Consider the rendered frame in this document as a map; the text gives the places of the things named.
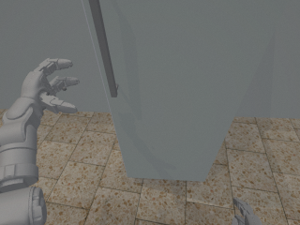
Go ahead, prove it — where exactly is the robot left hand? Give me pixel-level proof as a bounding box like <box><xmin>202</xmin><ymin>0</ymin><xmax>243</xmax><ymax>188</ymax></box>
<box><xmin>20</xmin><ymin>58</ymin><xmax>80</xmax><ymax>114</ymax></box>

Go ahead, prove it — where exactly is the handle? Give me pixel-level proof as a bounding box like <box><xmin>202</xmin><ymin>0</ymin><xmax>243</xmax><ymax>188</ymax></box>
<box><xmin>88</xmin><ymin>0</ymin><xmax>119</xmax><ymax>98</ymax></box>

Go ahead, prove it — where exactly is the robot right hand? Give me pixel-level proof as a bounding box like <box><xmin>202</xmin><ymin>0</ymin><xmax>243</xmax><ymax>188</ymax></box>
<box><xmin>232</xmin><ymin>197</ymin><xmax>262</xmax><ymax>225</ymax></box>

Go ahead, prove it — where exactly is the robot left forearm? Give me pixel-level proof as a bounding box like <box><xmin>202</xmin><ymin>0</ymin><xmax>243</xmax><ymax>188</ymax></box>
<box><xmin>0</xmin><ymin>97</ymin><xmax>44</xmax><ymax>194</ymax></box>

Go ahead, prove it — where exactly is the fridge door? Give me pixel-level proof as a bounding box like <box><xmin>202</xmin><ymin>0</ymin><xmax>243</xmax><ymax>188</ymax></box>
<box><xmin>82</xmin><ymin>0</ymin><xmax>289</xmax><ymax>182</ymax></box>

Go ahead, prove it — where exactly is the left robot upper arm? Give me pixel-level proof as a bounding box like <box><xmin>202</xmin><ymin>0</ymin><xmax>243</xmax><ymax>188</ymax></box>
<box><xmin>0</xmin><ymin>187</ymin><xmax>47</xmax><ymax>225</ymax></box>

